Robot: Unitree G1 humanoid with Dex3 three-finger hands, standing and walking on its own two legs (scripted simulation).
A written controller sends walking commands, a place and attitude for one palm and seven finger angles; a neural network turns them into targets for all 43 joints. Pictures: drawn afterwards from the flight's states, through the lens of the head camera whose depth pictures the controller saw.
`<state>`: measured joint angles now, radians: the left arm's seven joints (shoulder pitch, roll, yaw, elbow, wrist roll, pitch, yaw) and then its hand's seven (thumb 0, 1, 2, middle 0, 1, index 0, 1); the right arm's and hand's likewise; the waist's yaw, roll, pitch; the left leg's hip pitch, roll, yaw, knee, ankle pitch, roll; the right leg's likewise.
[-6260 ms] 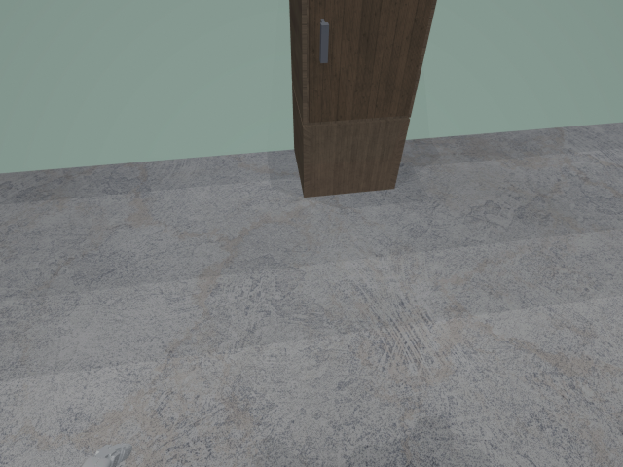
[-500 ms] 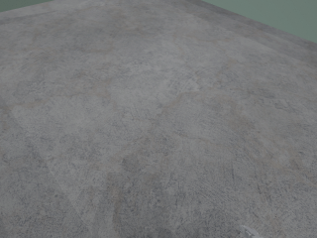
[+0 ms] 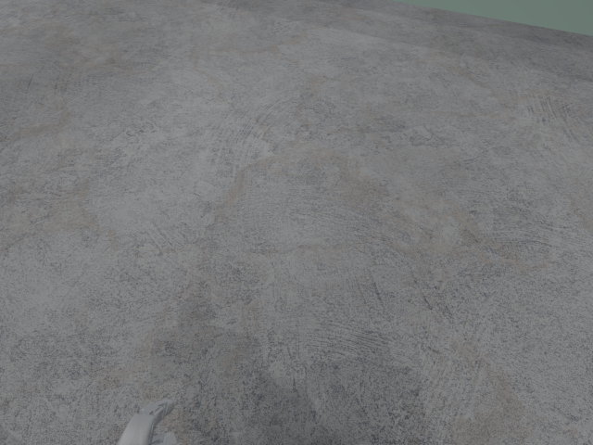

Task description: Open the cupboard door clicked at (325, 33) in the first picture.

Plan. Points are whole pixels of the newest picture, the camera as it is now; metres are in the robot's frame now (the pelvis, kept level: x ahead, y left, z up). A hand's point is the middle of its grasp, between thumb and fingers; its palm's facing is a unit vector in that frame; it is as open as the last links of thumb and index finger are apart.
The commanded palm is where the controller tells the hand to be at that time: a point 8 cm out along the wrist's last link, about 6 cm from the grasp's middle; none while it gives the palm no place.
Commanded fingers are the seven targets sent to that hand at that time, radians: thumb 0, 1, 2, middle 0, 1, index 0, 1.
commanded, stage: turn to face it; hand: left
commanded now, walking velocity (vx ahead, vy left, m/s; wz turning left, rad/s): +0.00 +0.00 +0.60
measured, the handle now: out of the picture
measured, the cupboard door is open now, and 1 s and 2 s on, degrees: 0 0 0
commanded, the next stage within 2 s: none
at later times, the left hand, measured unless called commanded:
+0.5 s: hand out of the picture +0.01 +0.27 -0.18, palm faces +0.32 -0.92 -0.23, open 7.3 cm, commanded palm none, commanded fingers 0.00 0.90 0.90 -0.20 -0.30 -0.20 -0.30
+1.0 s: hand out of the picture -0.04 +0.19 -0.14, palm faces +0.55 -0.78 -0.29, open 7.4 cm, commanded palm none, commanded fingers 0.00 0.90 0.90 -0.20 -0.30 -0.20 -0.30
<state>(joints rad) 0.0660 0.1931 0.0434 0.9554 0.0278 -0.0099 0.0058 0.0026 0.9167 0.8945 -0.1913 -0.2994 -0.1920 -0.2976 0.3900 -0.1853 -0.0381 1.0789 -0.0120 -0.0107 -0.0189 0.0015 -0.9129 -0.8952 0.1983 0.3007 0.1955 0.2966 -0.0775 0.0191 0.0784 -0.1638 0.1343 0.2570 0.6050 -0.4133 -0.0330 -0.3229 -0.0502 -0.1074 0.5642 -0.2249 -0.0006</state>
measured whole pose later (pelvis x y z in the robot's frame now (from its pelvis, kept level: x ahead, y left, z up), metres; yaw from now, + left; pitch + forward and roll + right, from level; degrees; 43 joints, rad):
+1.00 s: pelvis -0.01 -0.03 +0.01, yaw +34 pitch +1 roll +1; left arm 0.20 0.18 0.04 0.89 0.02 0.04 0.02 0.00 0.91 0.89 -0.20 -0.30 -0.20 -0.30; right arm 0.21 -0.26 -0.10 0.93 -0.02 0.08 0.01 0.00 -0.91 -0.89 0.20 0.30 0.20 0.30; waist -0.02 0.06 0.03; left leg -0.49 -0.10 -0.11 0.71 -0.32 -0.02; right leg -0.25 -0.01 -0.04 0.54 -0.33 -0.01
